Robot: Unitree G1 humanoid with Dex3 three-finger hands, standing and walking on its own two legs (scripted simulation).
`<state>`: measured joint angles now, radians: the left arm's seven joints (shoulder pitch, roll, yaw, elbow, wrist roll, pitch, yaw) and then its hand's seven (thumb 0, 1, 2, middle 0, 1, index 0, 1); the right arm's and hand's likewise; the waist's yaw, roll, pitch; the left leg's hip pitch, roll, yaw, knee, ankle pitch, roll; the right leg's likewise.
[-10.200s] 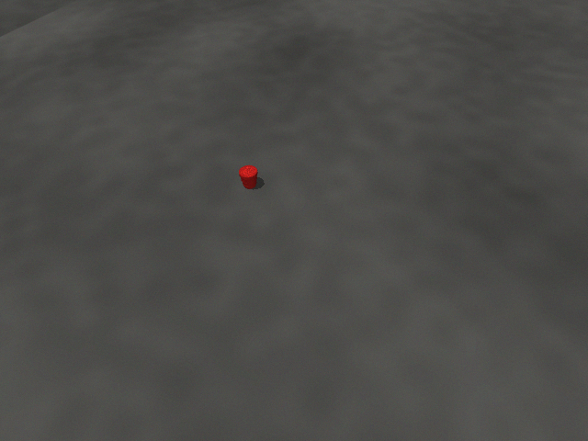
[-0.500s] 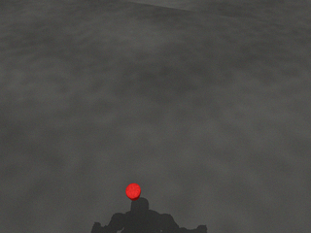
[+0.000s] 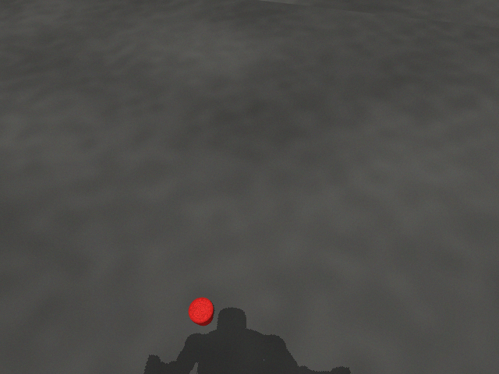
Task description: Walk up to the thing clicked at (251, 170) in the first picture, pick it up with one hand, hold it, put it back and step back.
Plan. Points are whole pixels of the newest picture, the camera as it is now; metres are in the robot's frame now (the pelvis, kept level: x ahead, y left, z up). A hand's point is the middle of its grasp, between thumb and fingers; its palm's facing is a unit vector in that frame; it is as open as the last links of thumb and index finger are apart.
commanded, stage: walk up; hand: left
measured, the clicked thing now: (202, 313) +0.42 +0.23 -0.72
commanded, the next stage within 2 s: none
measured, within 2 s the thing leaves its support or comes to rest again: neither
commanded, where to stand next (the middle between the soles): +0.05 +0.03 m, yaw +1 degrees
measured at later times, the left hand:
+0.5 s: hand out of the picture +0.14 +0.27 -0.15, palm faces +0.05 -0.93 -0.37, open 7.3 cm
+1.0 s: hand out of the picture +0.10 +0.29 -0.14, palm faces +0.02 -0.93 -0.37, open 7.4 cm
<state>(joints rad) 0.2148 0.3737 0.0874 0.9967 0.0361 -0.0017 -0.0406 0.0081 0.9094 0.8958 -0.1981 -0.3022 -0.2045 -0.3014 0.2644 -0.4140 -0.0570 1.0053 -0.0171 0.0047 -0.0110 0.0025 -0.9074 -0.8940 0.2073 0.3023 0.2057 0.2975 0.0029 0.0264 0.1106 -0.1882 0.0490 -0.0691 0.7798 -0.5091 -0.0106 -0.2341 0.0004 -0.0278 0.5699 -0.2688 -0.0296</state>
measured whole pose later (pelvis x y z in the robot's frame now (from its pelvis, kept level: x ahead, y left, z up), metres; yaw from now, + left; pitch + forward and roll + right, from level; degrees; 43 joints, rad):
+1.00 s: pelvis +0.02 +0.02 +0.01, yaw +2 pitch -3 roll +0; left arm 0.11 0.36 0.01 1.07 0.01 0.00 0.00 0.01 0.91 0.90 -0.20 -0.30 -0.21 -0.30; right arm 0.10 -0.36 -0.02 1.05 -0.01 0.03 0.04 0.00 -0.91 -0.89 0.21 0.30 0.21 0.30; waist 0.01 0.01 0.10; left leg -0.22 -0.02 -0.01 0.42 -0.15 0.01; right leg -0.13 -0.02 -0.01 0.44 -0.25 0.01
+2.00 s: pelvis +0.03 +0.02 +0.01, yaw +2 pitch -2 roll +0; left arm 0.09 0.36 0.01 1.08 0.01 -0.01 0.01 0.01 0.91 0.90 -0.20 -0.30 -0.21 -0.30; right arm 0.09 -0.36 -0.03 1.06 -0.01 0.03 0.04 0.00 -0.91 -0.89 0.21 0.30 0.20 0.30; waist -0.01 0.01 0.07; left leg -0.23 -0.02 -0.02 0.40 -0.13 0.01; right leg -0.14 -0.02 -0.02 0.41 -0.23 0.01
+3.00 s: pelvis +0.01 -0.01 -0.02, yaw +2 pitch -3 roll +0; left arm 0.14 0.33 0.04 0.80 -0.01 -0.01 0.03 0.01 0.90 0.89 -0.21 -0.30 -0.21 -0.30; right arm 0.23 -0.43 -0.04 0.79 -0.04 0.06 -0.01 0.00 -0.91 -0.89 0.21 0.30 0.21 0.30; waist -0.02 0.09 0.17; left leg -0.50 -0.07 -0.16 1.32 -0.48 0.00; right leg -0.40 0.01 -0.01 0.70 -0.26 -0.01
